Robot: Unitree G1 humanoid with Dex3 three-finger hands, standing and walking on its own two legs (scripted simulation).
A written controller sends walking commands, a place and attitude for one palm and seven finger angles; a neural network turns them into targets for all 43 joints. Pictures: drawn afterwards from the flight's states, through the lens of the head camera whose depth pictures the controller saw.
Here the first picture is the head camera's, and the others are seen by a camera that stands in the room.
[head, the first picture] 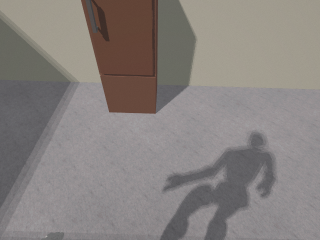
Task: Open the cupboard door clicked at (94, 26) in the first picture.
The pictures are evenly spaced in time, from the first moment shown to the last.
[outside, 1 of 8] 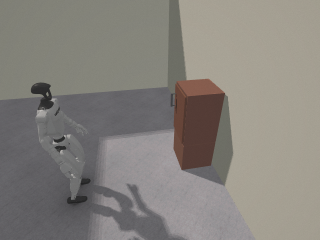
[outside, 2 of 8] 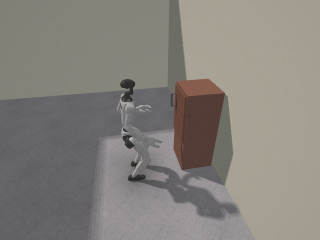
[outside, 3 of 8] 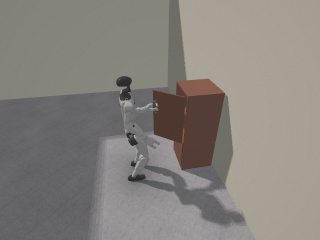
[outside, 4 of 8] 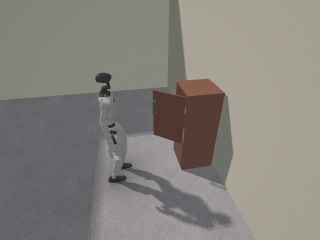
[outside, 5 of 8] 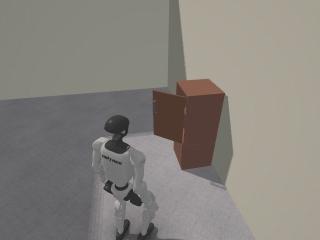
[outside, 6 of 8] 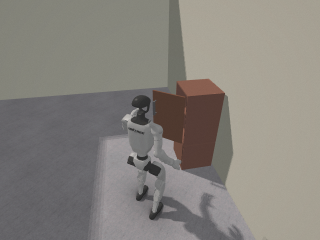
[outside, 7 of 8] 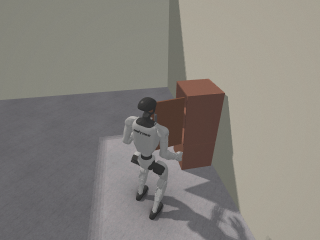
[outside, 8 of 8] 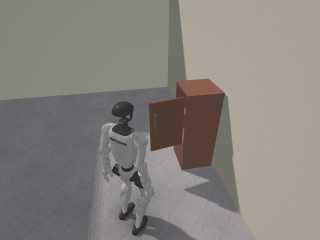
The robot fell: no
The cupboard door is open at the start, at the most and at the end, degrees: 0 100 100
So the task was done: yes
